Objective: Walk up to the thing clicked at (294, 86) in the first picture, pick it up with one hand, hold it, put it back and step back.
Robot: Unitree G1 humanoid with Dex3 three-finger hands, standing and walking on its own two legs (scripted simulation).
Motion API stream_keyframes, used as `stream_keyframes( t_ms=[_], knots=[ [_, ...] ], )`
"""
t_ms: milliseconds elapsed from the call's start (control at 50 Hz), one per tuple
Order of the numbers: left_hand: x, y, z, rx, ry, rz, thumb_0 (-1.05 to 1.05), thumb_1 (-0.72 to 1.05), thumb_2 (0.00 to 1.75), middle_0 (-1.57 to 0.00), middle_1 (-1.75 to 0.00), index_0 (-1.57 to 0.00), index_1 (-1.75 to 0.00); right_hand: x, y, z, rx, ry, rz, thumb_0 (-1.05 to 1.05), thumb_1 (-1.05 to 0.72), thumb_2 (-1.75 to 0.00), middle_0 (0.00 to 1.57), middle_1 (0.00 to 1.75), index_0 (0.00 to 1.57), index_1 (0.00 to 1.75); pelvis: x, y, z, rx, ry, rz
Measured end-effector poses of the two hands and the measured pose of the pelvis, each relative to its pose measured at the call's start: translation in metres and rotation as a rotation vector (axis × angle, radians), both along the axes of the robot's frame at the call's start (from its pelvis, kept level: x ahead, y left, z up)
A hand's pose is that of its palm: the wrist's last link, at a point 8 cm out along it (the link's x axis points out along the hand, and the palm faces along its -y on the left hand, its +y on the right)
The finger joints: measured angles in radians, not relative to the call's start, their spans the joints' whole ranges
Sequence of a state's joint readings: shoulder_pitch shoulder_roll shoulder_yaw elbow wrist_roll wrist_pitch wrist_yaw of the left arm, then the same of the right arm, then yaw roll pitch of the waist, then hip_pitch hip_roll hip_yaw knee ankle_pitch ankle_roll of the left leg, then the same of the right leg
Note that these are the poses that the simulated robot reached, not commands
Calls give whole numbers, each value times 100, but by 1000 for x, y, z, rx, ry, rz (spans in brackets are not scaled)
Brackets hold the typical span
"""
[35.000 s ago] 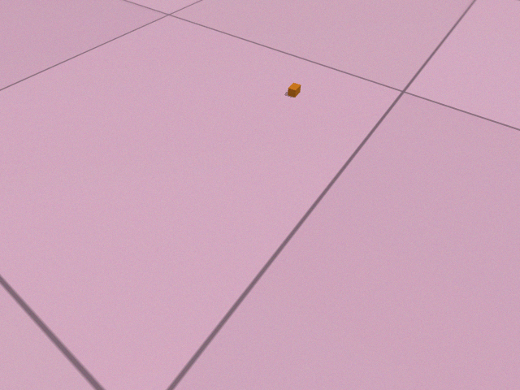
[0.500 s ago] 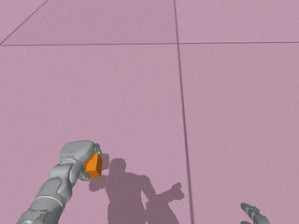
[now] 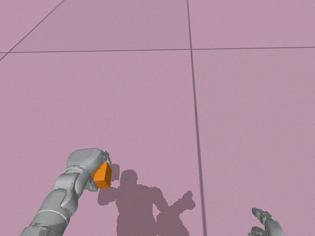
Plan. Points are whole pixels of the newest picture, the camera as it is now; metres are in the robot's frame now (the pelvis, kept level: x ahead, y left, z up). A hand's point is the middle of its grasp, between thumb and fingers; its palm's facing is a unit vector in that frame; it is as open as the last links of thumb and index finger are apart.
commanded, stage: hold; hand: left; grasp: from above
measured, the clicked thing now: (95, 175) +0.31 +0.22 -0.06
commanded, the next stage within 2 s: crouch in 0.98 s
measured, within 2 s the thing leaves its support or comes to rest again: neither
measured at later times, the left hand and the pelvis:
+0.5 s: hand (90, 170) +0.30 +0.22 -0.02, palm faces -0.43 -0.06 -0.90, open 8.5 cm; pelvis +0.00 +0.00 +0.01, yaw +0 degrees
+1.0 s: hand (90, 169) +0.30 +0.22 -0.02, palm faces -0.44 -0.05 -0.90, open 8.5 cm; pelvis +0.01 +0.00 +0.01, yaw +0 degrees
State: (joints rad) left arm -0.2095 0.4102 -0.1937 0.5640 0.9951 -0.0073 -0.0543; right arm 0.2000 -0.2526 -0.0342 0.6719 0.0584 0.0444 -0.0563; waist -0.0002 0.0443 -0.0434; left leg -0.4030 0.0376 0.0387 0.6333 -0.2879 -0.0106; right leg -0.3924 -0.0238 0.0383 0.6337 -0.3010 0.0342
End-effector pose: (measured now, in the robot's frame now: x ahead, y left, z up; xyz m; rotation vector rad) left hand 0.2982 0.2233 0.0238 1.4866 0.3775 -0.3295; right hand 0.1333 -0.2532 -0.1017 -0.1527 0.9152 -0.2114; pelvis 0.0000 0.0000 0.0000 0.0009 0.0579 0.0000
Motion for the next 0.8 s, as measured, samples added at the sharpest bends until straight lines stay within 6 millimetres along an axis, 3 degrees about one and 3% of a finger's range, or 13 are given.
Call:
stream_keyframes(
  t_ms=[500, 800],
  knots=[
    [5, -3, 19, -1, -6, -2, 0, 24, 23, -81, -43, -85, -36, 14, 4, 9, 13, -25, 11, 1, -91, -90, 21, 30, 20, 30, 5, -1, 9, 3, -32, -3],
    [6, -4, 15, -5, 15, -10, 0, 24, 24, -82, -42, -86, -36, 17, 1, 12, 8, -11, 6, 1, -91, -90, 20, 30, 20, 30, 9, -2, 11, 4, -34, -3]
  ],
)
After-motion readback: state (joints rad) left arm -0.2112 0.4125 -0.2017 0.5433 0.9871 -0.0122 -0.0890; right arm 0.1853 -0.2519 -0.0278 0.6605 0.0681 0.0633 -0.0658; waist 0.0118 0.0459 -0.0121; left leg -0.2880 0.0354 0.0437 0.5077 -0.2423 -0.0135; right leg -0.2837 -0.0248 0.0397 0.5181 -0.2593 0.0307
